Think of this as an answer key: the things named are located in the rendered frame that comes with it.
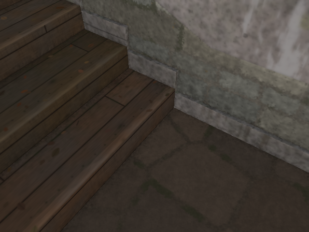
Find stairs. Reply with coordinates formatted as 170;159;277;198
0;0;175;232

